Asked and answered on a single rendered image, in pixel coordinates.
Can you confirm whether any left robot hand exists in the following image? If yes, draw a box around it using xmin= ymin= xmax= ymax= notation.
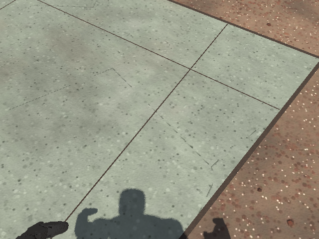
xmin=16 ymin=221 xmax=69 ymax=239

